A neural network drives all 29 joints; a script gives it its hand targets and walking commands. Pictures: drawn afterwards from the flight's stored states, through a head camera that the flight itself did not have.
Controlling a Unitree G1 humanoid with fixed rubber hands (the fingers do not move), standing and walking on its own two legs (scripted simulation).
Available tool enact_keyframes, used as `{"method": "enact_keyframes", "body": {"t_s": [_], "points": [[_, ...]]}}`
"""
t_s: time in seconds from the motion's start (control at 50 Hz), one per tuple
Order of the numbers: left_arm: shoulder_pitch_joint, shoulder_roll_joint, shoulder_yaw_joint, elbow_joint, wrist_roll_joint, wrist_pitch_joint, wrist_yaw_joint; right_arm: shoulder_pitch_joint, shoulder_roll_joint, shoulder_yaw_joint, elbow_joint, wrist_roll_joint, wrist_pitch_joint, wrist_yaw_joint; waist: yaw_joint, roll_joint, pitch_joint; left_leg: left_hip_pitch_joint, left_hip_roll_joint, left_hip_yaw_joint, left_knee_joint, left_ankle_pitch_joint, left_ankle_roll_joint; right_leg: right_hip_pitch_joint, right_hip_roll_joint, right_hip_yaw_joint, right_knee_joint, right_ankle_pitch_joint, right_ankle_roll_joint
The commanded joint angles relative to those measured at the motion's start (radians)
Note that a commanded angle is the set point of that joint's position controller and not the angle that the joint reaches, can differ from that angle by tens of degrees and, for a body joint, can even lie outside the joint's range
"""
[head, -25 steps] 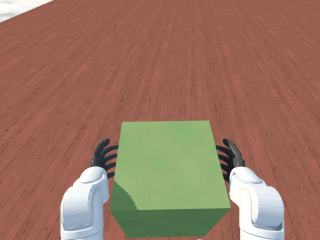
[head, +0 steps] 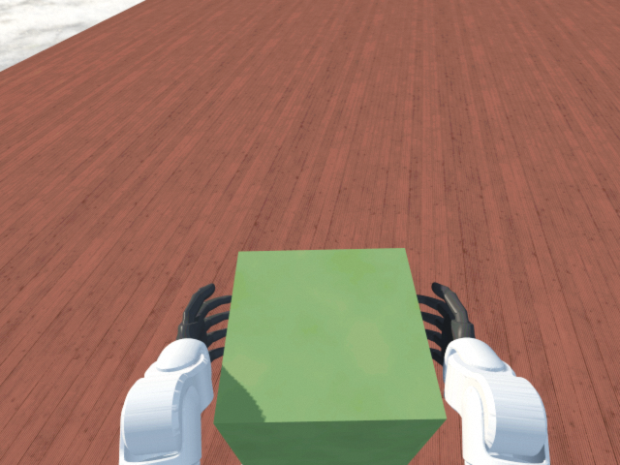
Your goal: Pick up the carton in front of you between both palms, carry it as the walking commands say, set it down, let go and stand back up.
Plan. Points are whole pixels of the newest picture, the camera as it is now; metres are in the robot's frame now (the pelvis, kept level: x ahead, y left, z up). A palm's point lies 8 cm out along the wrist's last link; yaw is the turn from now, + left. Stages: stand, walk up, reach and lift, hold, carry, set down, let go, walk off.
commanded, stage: carry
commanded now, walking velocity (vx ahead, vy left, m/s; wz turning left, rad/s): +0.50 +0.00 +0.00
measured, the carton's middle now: (323, 367) +0.25 +0.00 +0.01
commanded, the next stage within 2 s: none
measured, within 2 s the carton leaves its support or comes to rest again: neither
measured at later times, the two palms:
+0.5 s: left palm (218, 176) +0.57 +0.18 +0.09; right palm (389, 173) +0.55 -0.12 +0.10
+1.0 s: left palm (240, 136) +0.72 +0.17 +0.08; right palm (383, 133) +0.72 -0.13 +0.08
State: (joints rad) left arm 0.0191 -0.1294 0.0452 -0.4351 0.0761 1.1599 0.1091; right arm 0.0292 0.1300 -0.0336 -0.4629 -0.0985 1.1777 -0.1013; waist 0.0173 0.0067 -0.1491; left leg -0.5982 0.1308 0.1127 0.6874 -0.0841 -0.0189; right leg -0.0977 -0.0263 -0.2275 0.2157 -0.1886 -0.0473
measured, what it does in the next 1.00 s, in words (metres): walks ahead: left foot, then right foot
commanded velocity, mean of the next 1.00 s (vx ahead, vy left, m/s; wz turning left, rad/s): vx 0.14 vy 0.00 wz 0.00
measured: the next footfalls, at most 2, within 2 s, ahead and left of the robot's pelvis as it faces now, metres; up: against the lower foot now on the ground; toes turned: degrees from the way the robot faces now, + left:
left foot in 0.18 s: +0.31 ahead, +0.14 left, +0.00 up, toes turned +11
right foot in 0.62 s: +0.53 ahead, -0.08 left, +0.00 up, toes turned +15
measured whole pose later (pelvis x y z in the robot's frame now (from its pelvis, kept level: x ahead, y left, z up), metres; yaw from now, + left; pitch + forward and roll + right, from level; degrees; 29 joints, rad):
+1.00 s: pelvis +0.47 +0.02 -0.02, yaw +0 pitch +4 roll -1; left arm -0.07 -0.13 0.06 -0.46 0.08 1.20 0.11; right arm -0.06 0.13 -0.06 -0.48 -0.09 1.22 -0.10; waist 0.00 0.02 -0.12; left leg -0.14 0.08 0.12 0.49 -0.41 -0.04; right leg -0.36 -0.05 -0.23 0.53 -0.23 -0.05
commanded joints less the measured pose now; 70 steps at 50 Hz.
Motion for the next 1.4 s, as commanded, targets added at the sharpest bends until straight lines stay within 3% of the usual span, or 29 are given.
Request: {"method": "enact_keyframes", "body": {"t_s": [0.0, 0.1, 0.14, 0.16, 0.18, 0.2, 0.22, 0.24, 0.26, 0.28, 0.3, 0.36, 0.44, 0.5, 0.54, 0.58, 0.6, 0.62, 0.64, 0.66, 0.7, 0.74, 0.78, 0.82, 0.86, 0.9, 1.02, 1.18, 1.38], "points": [[-0.395, -0.801, -0.654, -0.114, -0.331, 0.017, -0.178, -0.413, 0.812, 0.668, -0.095, 0.328, 0.004, 0.149, -0.002, -0.125, -0.023, -0.040, -0.011, 0.034, -0.091, 0.069, 0.001, 0.093, -0.239, 0.137, -0.126, 0.033, -0.075], [-0.393, -0.715, -0.624, -0.122, -0.315, 0.068, -0.144, -0.424, 0.708, 0.632, -0.114, 0.341, 0.056, 0.134, 0.004, -0.152, 0.030, 0.038, -0.039, 0.099, -0.195, 0.028, 0.026, 0.153, -0.236, 0.094, -0.035, 0.243, -0.053], [-0.414, -0.696, -0.622, -0.127, -0.317, 0.086, -0.136, -0.425, 0.688, 0.609, -0.100, 0.341, 0.071, 0.131, -0.013, -0.131, -0.017, 0.254, -0.096, 0.167, -0.253, -0.026, 0.043, 0.104, -0.207, 0.025, 0.155, 0.412, -0.021], [-0.424, -0.686, -0.622, -0.129, -0.319, 0.095, -0.132, -0.412, 0.681, 0.595, -0.083, 0.338, 0.076, 0.130, -0.026, -0.086, -0.086, 0.456, -0.113, 0.169, -0.247, -0.080, 0.050, 0.017, -0.167, -0.019, 0.335, 0.441, 0.004], [-0.436, -0.678, -0.622, -0.137, -0.325, 0.104, -0.130, -0.399, 0.672, 0.581, -0.078, 0.330, 0.081, 0.130, -0.050, 0.046, -0.154, 0.647, 0.057, -0.096, -0.339, -0.237, 0.089, -0.167, -0.120, -0.029, 0.591, 0.267, 0.045], [-0.483, -0.700, -0.647, -0.173, -0.342, 0.112, -0.133, -0.410, 0.685, 0.572, -0.060, 0.326, 0.078, 0.132, -0.054, 0.316, -0.238, 0.874, 0.289, -0.550, -0.443, -0.263, 0.230, -0.476, 0.013, 0.013, 0.889, -0.075, 0.089], [-0.483, -0.727, -0.657, -0.147, -0.349, 0.111, -0.138, -0.408, 0.722, 0.577, -0.058, 0.338, 0.078, 0.137, -0.039, 0.283, -0.206, 0.860, 0.313, -0.589, -0.481, -0.085, 0.251, -0.593, 0.013, 0.153, 1.049, -0.280, 0.072], [-0.486, -0.774, -0.661, -0.137, -0.350, 0.102, -0.146, -0.422, 0.766, 0.588, -0.072, 0.347, 0.071, 0.143, -0.040, 0.213, -0.205, 0.812, 0.282, -0.471, -0.454, 0.052, 0.236, -0.607, -0.042, 0.200, 1.110, -0.257, 0.045], [-0.484, -0.820, -0.671, -0.129, -0.351, 0.092, -0.153, -0.443, 0.811, 0.601, -0.080, 0.350, 0.062, 0.152, -0.034, 0.100, -0.212, 0.755, 0.262, -0.373, -0.437, 0.098, 0.204, -0.594, -0.089, 0.219, 1.089, -0.193, 0.033], [-0.486, -0.859, -0.678, -0.122, -0.352, 0.080, -0.158, -0.467, 0.849, 0.616, -0.085, 0.359, 0.053, 0.161, -0.027, 0.039, -0.194, 0.681, 0.235, -0.296, -0.454, 0.102, 0.162, -0.560, -0.116, 0.225, 1.005, -0.134, 0.031], [-0.483, -0.889, -0.681, -0.114, -0.346, 0.069, -0.160, -0.482, 0.872, 0.631, -0.094, 0.367, 0.045, 0.168, -0.023, 0.055, -0.181, 0.632, 0.212, -0.216, -0.471, 0.127, 0.131, -0.522, -0.121, 0.208, 0.938, -0.094, 0.036], [-0.430, -0.910, -0.679, -0.093, -0.317, 0.046, -0.154, -0.461, 0.869, 0.644, -0.103, 0.386, 0.031, 0.185, -0.019, 0.114, -0.160, 0.606, 0.164, -0.076, -0.470, 0.310, 0.122, -0.489, -0.083, 0.137, 0.773, -0.053, 0.063], [-0.419, -0.883, -0.684, -0.129, -0.306, 0.043, -0.137, -0.435, 0.831, 0.637, -0.120, 0.381, 0.030, 0.192, -0.013, 0.171, -0.127, 0.603, 0.114, 0.055, -0.442, 0.497, 0.112, -0.449, -0.045, 0.074, 0.510, 0.037, 0.072], [-0.425, -0.847, -0.689, -0.141, -0.316, 0.060, -0.139, -0.394, 0.798, 0.617, -0.105, 0.355, 0.040, 0.184, -0.024, 0.181, -0.103, 0.607, 0.105, 0.104, -0.408, 0.565, 0.101, -0.386, -0.011, 0.038, 0.370, 0.165, 0.070], [-0.423, -0.821, -0.682, -0.135, -0.326, 0.070, -0.146, -0.383, 0.781, 0.607, -0.097, 0.335, 0.047, 0.177, -0.027, 0.171, -0.093, 0.600, 0.098, 0.117, -0.357, 0.486, 0.081, -0.302, -0.009, 0.026, 0.286, 0.242, 0.067], [-0.409, -0.804, -0.669, -0.117, -0.326, 0.076, -0.154, -0.392, 0.764, 0.601, -0.083, 0.322, 0.055, 0.172, -0.012, 0.105, -0.078, 0.539, 0.068, 0.143, -0.241, 0.374, 0.035, -0.132, -0.004, -0.002, 0.110, 0.393, 0.072], [-0.402, -0.791, -0.656, -0.103, -0.320, 0.080, -0.158, -0.394, 0.750, 0.599, -0.072, 0.317, 0.057, 0.169, -0.012, 0.071, -0.089, 0.475, 0.052, 0.126, -0.183, 0.284, 0.003, -0.005, -0.053, 0.034, 0.094, 0.487, 0.078], [-0.409, -0.777, -0.641, -0.086, -0.314, 0.082, -0.163, -0.394, 0.742, 0.603, -0.059, 0.319, 0.062, 0.166, -0.015, -0.061, -0.150, 0.352, 0.009, 0.106, -0.071, 0.025, -0.030, 0.169, -0.212, 0.173, 0.207, 0.887, 0.035], [-0.399, -0.795, -0.631, -0.051, -0.314, 0.076, -0.167, -0.413, 0.757, 0.621, -0.070, 0.330, 0.067, 0.165, -0.004, -0.193, -0.239, 0.245, -0.033, 0.039, 0.004, -0.277, -0.042, 0.313, -0.322, 0.315, 0.240, 1.028, -0.077], [-0.370, -0.832, -0.632, -0.040, -0.321, 0.066, -0.173, -0.428, 0.777, 0.641, -0.087, 0.342, 0.065, 0.167, -0.004, -0.233, -0.267, 0.245, -0.042, 0.008, 0.045, -0.486, -0.033, 0.280, -0.350, 0.361, 0.187, 0.955, -0.124], [-0.406, -0.901, -0.636, -0.056, -0.338, 0.045, -0.186, -0.470, 0.854, 0.669, -0.096, 0.359, 0.047, 0.177, -0.011, -0.165, -0.268, 0.278, -0.039, -0.036, -0.081, -0.540, -0.012, 0.204, -0.317, 0.327, 0.131, 0.662, -0.109], [-0.428, -0.930, -0.643, -0.059, -0.342, 0.029, -0.190, -0.490, 0.902, 0.680, -0.094, 0.365, 0.029, 0.180, -0.018, -0.154, -0.257, 0.381, -0.044, -0.017, -0.260, -0.338, -0.005, 0.115, -0.249, 0.242, 0.126, 0.459, -0.044], [-0.419, -0.930, -0.653, -0.069, -0.337, 0.020, -0.193, -0.467, 0.913, 0.684, -0.088, 0.358, 0.017, 0.180, -0.016, -0.112, -0.241, 0.426, -0.020, -0.019, -0.314, -0.170, -0.014, 0.062, -0.198, 0.168, 0.147, 0.349, -0.008], [-0.430, -0.904, -0.653, -0.073, -0.330, 0.023, -0.190, -0.454, 0.884, 0.671, -0.076, 0.342, 0.019, 0.177, -0.015, -0.038, -0.198, 0.414, 0.029, -0.031, -0.275, -0.032, -0.022, 0.030, -0.166, 0.133, 0.218, 0.447, 0.003], [-0.418, -0.874, -0.653, -0.086, -0.330, 0.033, -0.183, -0.443, 0.851, 0.661, -0.084, 0.345, 0.027, 0.172, -0.017, -0.023, -0.199, 0.419, 0.035, -0.026, -0.242, 0.088, -0.021, 0.032, -0.160, 0.131, 0.282, 0.585, -0.001], [-0.410, -0.851, -0.651, -0.086, -0.330, 0.047, -0.175, -0.423, 0.825, 0.645, -0.071, 0.339, 0.037, 0.167, -0.017, -0.007, -0.204, 0.423, 0.030, -0.024, -0.217, 0.175, -0.015, 0.025, -0.159, 0.129, 0.322, 0.640, -0.005], [-0.434, -0.842, -0.650, -0.076, -0.326, 0.064, -0.166, -0.431, 0.812, 0.625, -0.051, 0.338, 0.052, 0.166, -0.018, 0.024, -0.186, 0.444, 0.037, -0.026, -0.197, 0.312, -0.009, -0.038, -0.141, 0.108, 0.362, 0.567, 0.002], [-0.440, -0.854, -0.651, -0.065, -0.321, 0.061, -0.169, -0.449, 0.819, 0.631, -0.058, 0.340, 0.046, 0.172, -0.019, 0.013, -0.162, 0.430, 0.036, -0.028, -0.211, 0.227, 0.006, -0.050, -0.146, 0.112, 0.346, 0.464, 0.009], [-0.481, -0.803, -0.611, 0.068, -0.254, -0.021, -0.207, -0.495, 0.781, 0.599, 0.086, 0.277, -0.037, 0.209, -0.019, 0.005, -0.100, 0.380, 0.032, -0.042, -0.270, 0.039, 0.023, -0.066, -0.149, 0.123, 0.286, 0.291, 0.026]]}}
